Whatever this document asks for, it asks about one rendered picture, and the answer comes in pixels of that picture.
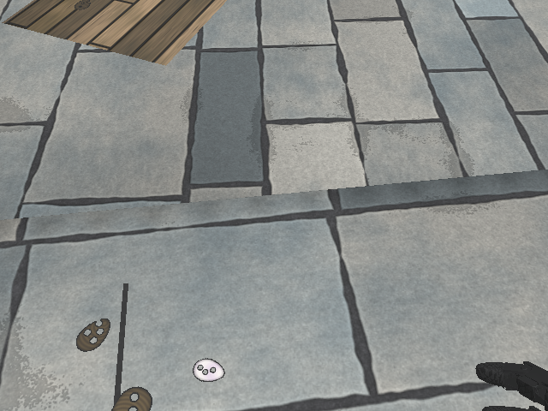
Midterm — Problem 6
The robot right hand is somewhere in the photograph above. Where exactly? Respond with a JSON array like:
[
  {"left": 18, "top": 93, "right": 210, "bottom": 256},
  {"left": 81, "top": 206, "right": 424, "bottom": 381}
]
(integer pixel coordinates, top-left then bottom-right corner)
[{"left": 475, "top": 361, "right": 548, "bottom": 411}]

